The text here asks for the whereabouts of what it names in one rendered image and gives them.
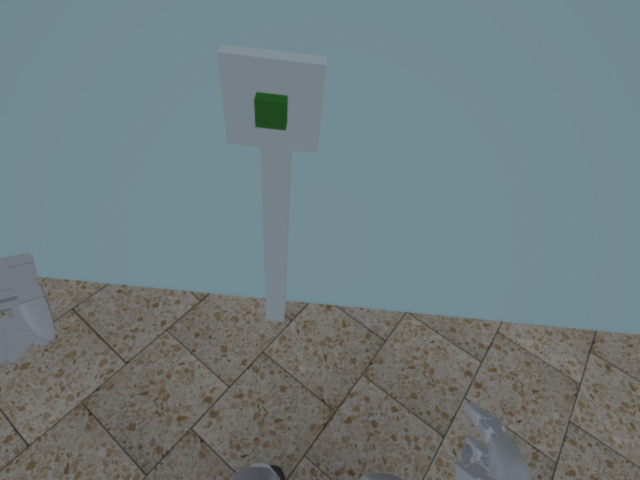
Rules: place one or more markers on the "robot left shin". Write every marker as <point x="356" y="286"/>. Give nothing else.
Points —
<point x="263" y="465"/>

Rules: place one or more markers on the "robot left hand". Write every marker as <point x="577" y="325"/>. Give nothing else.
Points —
<point x="32" y="321"/>

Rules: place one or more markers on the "robot right hand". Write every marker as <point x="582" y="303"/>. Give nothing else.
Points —
<point x="501" y="460"/>

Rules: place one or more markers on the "panel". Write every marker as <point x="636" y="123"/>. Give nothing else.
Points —
<point x="243" y="72"/>

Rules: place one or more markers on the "button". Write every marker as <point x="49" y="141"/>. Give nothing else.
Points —
<point x="270" y="111"/>

